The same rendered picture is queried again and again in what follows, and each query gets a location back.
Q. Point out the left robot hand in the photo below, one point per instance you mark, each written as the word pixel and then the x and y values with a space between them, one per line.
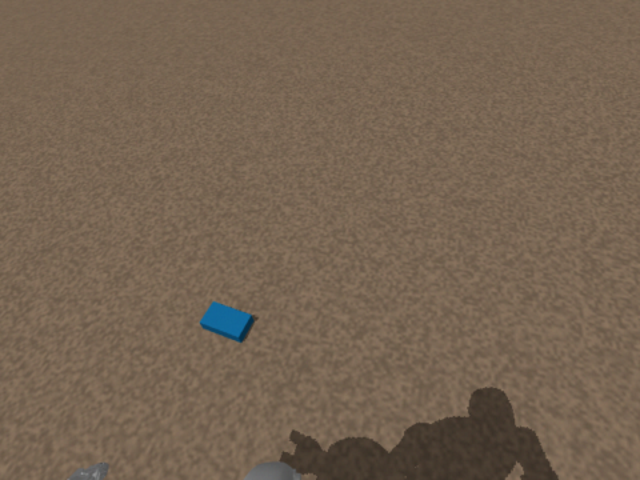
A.
pixel 95 472

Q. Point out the small box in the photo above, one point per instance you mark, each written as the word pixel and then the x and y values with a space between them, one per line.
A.
pixel 227 321

